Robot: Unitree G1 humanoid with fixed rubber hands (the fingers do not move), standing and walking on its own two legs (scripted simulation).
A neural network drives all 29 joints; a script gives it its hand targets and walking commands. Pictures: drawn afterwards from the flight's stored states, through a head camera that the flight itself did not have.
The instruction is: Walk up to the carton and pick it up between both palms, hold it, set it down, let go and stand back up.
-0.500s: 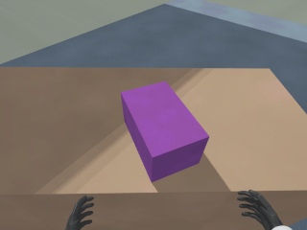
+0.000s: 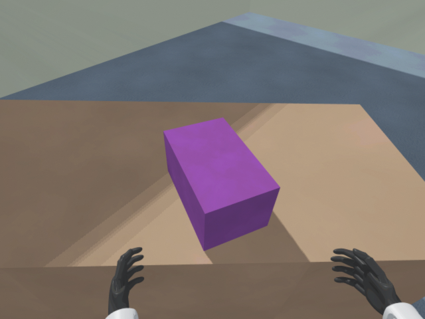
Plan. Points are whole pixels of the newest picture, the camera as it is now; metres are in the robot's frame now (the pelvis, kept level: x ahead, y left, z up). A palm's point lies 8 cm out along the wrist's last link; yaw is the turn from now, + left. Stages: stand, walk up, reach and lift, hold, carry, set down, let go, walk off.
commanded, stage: reach and lift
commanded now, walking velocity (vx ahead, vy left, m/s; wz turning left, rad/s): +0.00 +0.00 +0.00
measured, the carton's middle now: (214, 177) +0.46 +0.02 -0.01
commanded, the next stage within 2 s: none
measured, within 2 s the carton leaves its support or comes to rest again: neither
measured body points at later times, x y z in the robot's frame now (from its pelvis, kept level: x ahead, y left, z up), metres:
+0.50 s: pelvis -0.01 -0.01 +0.00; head -0.01 +0.00 +0.45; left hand +0.24 +0.15 +0.04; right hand +0.26 -0.28 +0.03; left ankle +0.00 +0.16 -0.74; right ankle -0.03 -0.07 -0.74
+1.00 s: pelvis -0.01 +0.00 +0.00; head +0.00 +0.01 +0.45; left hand +0.28 +0.16 +0.07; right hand +0.32 -0.26 +0.06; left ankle +0.00 +0.17 -0.74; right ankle -0.03 -0.07 -0.74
